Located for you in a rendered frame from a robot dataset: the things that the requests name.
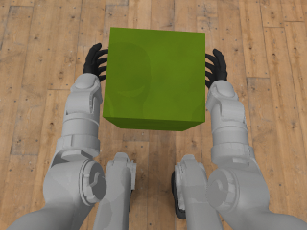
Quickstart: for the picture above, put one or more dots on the robot left shin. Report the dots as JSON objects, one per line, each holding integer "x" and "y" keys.
{"x": 117, "y": 155}

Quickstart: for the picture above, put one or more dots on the right robot forearm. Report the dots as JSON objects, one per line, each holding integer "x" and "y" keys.
{"x": 229, "y": 129}

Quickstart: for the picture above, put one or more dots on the right robot upper arm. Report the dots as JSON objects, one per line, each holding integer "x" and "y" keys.
{"x": 242, "y": 199}

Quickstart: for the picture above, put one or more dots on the left robot forearm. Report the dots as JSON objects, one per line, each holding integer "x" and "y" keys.
{"x": 81, "y": 120}

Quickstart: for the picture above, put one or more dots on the robot left hand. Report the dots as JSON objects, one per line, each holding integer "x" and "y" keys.
{"x": 92, "y": 62}

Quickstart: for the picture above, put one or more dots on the carton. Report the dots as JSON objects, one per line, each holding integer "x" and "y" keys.
{"x": 155, "y": 79}

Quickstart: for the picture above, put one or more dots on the robot right hand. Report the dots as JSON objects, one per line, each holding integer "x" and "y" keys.
{"x": 218, "y": 69}

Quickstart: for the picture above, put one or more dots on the left robot upper arm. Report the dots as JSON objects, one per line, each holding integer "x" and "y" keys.
{"x": 71, "y": 189}

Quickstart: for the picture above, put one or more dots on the robot shin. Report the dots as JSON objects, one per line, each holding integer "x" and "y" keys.
{"x": 117, "y": 155}
{"x": 180, "y": 198}

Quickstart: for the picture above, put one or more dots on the robot right shin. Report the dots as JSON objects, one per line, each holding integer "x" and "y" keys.
{"x": 180, "y": 198}

